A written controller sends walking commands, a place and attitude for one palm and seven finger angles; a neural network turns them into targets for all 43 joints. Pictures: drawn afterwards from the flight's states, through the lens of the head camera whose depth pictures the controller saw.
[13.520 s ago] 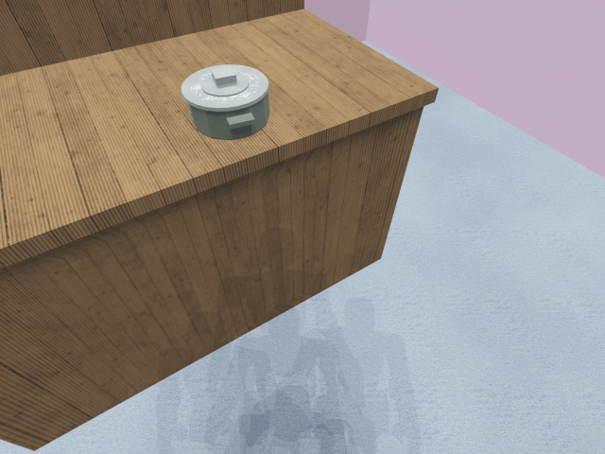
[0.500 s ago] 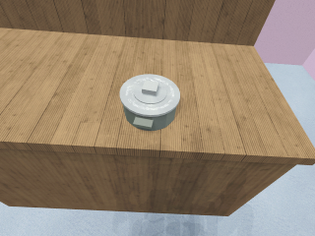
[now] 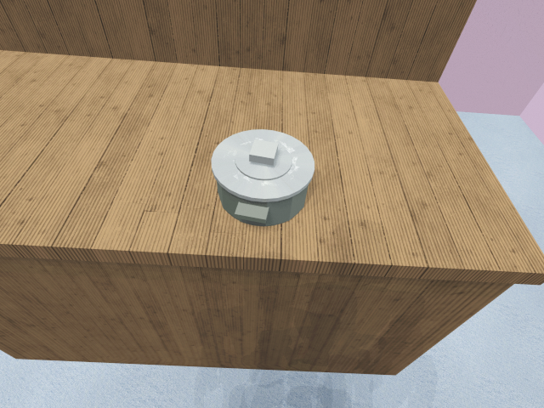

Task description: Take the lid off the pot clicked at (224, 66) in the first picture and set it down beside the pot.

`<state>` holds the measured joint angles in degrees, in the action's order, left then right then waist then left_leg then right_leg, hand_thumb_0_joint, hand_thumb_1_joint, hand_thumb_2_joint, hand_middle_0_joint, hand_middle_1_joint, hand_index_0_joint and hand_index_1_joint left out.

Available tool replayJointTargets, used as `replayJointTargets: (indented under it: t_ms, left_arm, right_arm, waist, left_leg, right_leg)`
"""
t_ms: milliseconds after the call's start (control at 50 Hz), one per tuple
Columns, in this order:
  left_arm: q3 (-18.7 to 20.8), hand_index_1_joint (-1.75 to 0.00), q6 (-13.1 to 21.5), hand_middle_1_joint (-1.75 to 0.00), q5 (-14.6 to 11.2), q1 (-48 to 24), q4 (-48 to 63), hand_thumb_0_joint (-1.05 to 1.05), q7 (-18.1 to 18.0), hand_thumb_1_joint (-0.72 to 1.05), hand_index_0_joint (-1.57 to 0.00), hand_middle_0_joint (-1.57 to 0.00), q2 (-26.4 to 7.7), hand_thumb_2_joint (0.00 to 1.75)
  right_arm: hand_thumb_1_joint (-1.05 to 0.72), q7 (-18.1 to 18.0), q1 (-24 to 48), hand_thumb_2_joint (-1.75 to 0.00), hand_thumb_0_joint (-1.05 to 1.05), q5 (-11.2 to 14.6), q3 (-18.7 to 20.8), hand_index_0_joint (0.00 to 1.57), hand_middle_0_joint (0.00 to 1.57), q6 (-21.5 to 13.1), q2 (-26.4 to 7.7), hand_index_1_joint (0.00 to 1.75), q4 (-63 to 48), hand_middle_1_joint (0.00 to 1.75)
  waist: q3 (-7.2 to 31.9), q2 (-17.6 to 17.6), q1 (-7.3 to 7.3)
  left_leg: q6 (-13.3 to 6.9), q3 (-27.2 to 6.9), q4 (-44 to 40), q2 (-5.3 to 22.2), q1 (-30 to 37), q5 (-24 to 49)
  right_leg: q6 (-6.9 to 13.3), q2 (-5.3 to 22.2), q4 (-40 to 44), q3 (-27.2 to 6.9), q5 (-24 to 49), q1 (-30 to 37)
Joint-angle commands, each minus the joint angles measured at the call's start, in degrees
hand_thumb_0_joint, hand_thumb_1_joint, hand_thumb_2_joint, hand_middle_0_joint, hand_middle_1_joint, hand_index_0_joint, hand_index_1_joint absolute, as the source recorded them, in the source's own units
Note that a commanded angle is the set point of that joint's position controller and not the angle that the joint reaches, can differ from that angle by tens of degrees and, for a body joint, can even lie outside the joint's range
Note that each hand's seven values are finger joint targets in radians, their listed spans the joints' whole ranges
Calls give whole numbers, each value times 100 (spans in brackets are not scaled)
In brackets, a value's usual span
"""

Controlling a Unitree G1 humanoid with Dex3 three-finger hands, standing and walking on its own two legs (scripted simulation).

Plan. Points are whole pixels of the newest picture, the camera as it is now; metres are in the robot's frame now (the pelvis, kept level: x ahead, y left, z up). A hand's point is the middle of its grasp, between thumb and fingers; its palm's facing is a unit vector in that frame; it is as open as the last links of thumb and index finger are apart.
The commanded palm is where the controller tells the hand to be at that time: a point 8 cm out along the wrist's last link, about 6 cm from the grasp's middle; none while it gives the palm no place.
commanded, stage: shuffle to correct the standing spot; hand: left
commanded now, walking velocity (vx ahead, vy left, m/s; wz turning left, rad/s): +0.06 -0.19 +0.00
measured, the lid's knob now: (263, 152) +0.50 +0.06 +0.10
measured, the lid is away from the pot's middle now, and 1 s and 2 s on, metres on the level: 0.00 0.00 0.00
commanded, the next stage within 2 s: come to a stop and stand still in 0.92 s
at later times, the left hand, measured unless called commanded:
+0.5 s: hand out of the picture +0.04 +0.12 -0.19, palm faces +0.09 -0.98 -0.17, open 7.4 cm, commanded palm none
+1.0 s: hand out of the picture +0.11 +0.12 -0.18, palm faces +0.04 -0.98 -0.17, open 7.4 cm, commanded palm none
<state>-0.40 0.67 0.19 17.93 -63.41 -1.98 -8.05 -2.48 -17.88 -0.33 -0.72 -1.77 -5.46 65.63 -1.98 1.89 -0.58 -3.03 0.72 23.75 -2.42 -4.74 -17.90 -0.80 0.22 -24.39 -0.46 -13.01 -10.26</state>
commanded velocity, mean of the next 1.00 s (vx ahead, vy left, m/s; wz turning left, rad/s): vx -0.02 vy -0.19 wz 0.00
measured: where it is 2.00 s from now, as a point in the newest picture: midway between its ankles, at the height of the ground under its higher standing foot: outside the picture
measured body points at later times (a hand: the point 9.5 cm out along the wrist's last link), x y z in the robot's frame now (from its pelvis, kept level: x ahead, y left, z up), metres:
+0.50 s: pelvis +0.04 -0.05 -0.01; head +0.08 -0.03 +0.44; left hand +0.04 +0.17 -0.18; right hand +0.02 -0.27 -0.16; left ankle -0.04 +0.06 -0.70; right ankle +0.00 -0.13 -0.74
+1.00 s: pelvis +0.05 -0.08 +0.00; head +0.10 -0.03 +0.44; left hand +0.11 +0.17 -0.17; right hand +0.13 -0.32 -0.13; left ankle +0.09 +0.02 -0.74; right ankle +0.02 -0.27 -0.67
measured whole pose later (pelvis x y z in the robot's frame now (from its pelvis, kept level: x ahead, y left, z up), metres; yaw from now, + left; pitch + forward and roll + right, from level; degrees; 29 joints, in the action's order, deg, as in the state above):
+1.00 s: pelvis +0.05 -0.08 +0.00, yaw +0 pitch +1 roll -4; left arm 4.4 -4.1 1.5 11.2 -52.0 -0.2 -14.3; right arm -1.8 -9.2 -1.9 2.5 1.2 -8.2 54.5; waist -5.5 2.5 -0.6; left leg -1.8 3.1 30.0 4.5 -19.1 -11.7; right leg -2.9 1.4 -57.0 -3.1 -24.6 -24.8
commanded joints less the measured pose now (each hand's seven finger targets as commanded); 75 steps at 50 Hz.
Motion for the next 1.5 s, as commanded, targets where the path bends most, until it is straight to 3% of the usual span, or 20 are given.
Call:
replayJointTargets:
  t_ms: [0, 120, 280, 360, 400, 480, 640, 660, 680, 700, 800, 880, 1000, 1060, 1120, 1180, 1320, 1420, 1460, 1480]
  left_arm:
    - [86, -30, 48, -30, 13, 465, 107, 0, -36, 90, -20, -20, -401, 90]
    - [157, -30, -51, -30, 70, 321, 194, 0, 29, 90, -20, -20, -323, 90]
    - [300, -30, -121, -30, 88, 154, 513, 0, 86, 90, -20, -20, -355, 90]
    - [440, -30, -93, -30, 77, 907, 371, 0, 66, 90, -20, -20, -606, 90]
    - [477, -30, -77, -30, 95, 1410, 263, 0, -6, 90, -20, -20, -794, 90]
    - [446, -30, -100, -30, 120, 927, 674, 0, -95, 90, -20, -20, -681, 90]
    - [472, -30, -148, -30, 125, 123, 1040, 0, -18, 90, -20, -20, -878, 90]
    - [454, -30, -131, -30, 81, 191, 1103, 0, 15, 90, -20, -20, -820, 90]
    - [447, -30, -146, -30, 23, 406, 1142, 0, 36, 90, -20, -20, -550, 90]
    - [455, -30, -179, -30, 21, 368, 1168, 0, -3, 90, -20, -20, -674, 90]
    - [567, -30, -409, -30, 154, 213, 1152, 0, 133, 90, -20, -20, -816, 90]
    - [510, -30, -482, -30, 142, 132, 1156, 0, 175, 90, -20, -20, -667, 90]
    - [415, -30, -413, -30, 117, -404, 1377, 0, 211, 90, -20, -20, -641, 90]
    - [383, -30, -254, -30, 68, 90, 1154, 0, 161, 90, -20, -20, -633, 90]
    - [360, -30, -44, -30, 114, 165, 967, 0, 0, 90, -20, -20, -1240, 90]
    - [321, -30, 43, -30, 133, -109, 1014, 0, -19, 90, -20, -20, -1312, 90]
    - [364, -30, 35, -30, 94, 39, 913, 0, -93, 90, -20, -20, -1407, 90]
    - [311, -30, -104, -30, 29, 40, 990, 0, -113, 90, -20, -20, -837, 90]
    - [126, -30, 10, -30, -17, -113, 866, 0, -111, 90, -20, -20, -1167, 90]
    - [206, -30, -129, -30, 53, 115, 1050, 0, -101, 90, -20, -20, -1017, 90]
  right_arm:
    - [-90, -36, -394, -90, 0, 13, 120, 20, 20, -75, -544, 30, -106, 30]
    - [-90, -65, -410, -90, 0, -39, 228, 20, 20, -25, -688, 30, -152, 30]
    - [-90, -160, -686, -90, 0, -118, 375, 20, 20, 22, -867, 30, -229, 30]
    - [-90, -160, -461, -90, 0, -75, 400, 20, 20, 35, -749, 30, -425, 30]
    - [-90, -175, -172, -90, 0, -14, 399, 20, 20, 102, -568, 30, -553, 30]
    - [-90, -110, 301, -90, 0, -3, 435, 20, 20, 139, -561, 30, -722, 30]
    - [-90, -79, -217, -90, 0, 27, 456, 20, 20, 158, -513, 30, -745, 30]
    - [-90, -106, -466, -90, 0, 10, 511, 20, 20, 115, -725, 30, -694, 30]
    - [-90, -133, -606, -90, 0, -67, 571, 20, 20, 76, -1176, 30, -760, 30]
    - [-90, -146, -676, -90, 0, -80, 577, 20, 20, 133, -1401, 30, -827, 30]
    - [-90, -118, 977, -90, 0, -115, 433, 20, 20, 83, -1169, 30, -1382, 30]
    - [-90, -27, 803, -90, 0, -126, 553, 20, 20, 147, -1296, 30, -1421, 30]
    - [-90, 18, 330, -90, 0, -166, 754, 20, 20, 283, -1594, 30, -1333, 30]
    - [-90, 30, 538, -90, 0, -124, 735, 20, 20, 272, -1505, 30, -1377, 30]
    - [-90, 101, 239, -90, 0, -21, 529, 20, 20, 309, -649, 30, -1390, 30]
    - [-90, 128, 357, -90, 0, -26, 495, 20, 20, 378, -716, 30, -1290, 30]
    - [-90, 167, 165, -90, 0, 79, 411, 20, 20, 272, -659, 30, -1097, 30]
    - [-90, 111, -75, -90, 0, 3, 401, 20, 20, 150, -948, 30, -1078, 30]
    - [-90, 151, 284, -90, 0, -135, 328, 20, 20, 108, -1180, 30, -1155, 30]
    - [-90, 160, 625, -90, 0, -78, 432, 20, 20, 118, -1083, 30, -1517, 30]
  waist:
    - [-304, -231, 14]
    - [-544, -512, 80]
    - [-536, -862, 161]
    - [-134, 290, -147]
    - [33, 1461, -298]
    - [163, 290, -205]
    - [223, 223, 461]
    - [460, -6, 528]
    - [471, -1410, 539]
    - [364, -1436, 561]
    - [-307, -1007, -196]
    - [77, -1008, -77]
    - [349, -1357, 300]
    - [758, -1379, 39]
    - [686, 1026, 104]
    - [248, 1588, 41]
    - [113, 728, 63]
    - [202, -315, -52]
    - [-416, -1431, 14]
    - [-295, -1534, -101]
  left_leg:
    - [17, -629, -515, 778, -475, 1244]
    - [-183, -1095, -787, 1145, -603, 420]
    - [-579, -1500, -335, 1683, -224, 2069]
    - [-86, -398, 908, 907, -1554, 1548]
    - [255, 331, 2699, 230, -2432, -1602]
    - [284, 103, 3542, 409, -2686, -1693]
    - [246, 392, 619, 343, -640, 604]
    - [65, -50, 259, 777, 240, 1481]
    - [-710, -1887, -47, 2292, 628, 3362]
    - [-1430, -2782, -282, 3086, 25, 4539]
    - [-810, -1266, -695, 2023, -1627, 1764]
    - [-516, -649, -673, 1628, -1313, 977]
    - [-512, -1004, -371, 1797, -571, 1273]
    - [-190, -755, 305, 1543, -705, 1426]
    - [428, 258, 1724, 429, -1853, -753]
    - [470, -44, 2382, 368, -1962, -1242]
    - [495, 201, 918, 205, -1212, -178]
    - [0, -516, 84, 1064, -477, 2280]
    - [-177, -659, -585, 570, -1035, 918]
    - [-47, -956, -462, 1015, -1397, -102]
  right_leg:
    - [284, 500, 251, -335, 926, 19]
    - [200, 227, -212, 39, 100, -465]
    - [243, 102, -953, 205, -813, -1227]
    - [482, 546, -293, -380, 1841, 737]
    - [1220, 1505, 184, -1443, 4185, 1453]
    - [1772, 1366, -4, -1079, 4494, 1320]
    - [1000, 720, -673, -409, 3615, -37]
    - [694, 466, -1344, -291, 2892, -502]
    - [242, -180, -2825, 130, -318, -1466]
    - [127, -405, -4236, -261, -2314, -1640]
    - [-6, -69, -4841, -585, -1183, -1684]
    - [-209, -59, -4046, -128, -943, -1584]
    - [-200, 49, -1855, 234, -1333, -1339]
    - [-71, 27, -293, 276, -427, -260]
    - [136, 1277, 613, -949, 1630, 532]
    - [721, 1604, 714, -1476, 1826, -33]
    - [839, 1638, -4, -1098, 3157, 86]
    - [271, 579, -352, -333, 707, -486]
    - [294, 23, -797, -14, -784, -258]
    - [281, 253, -771, 74, -986, -831]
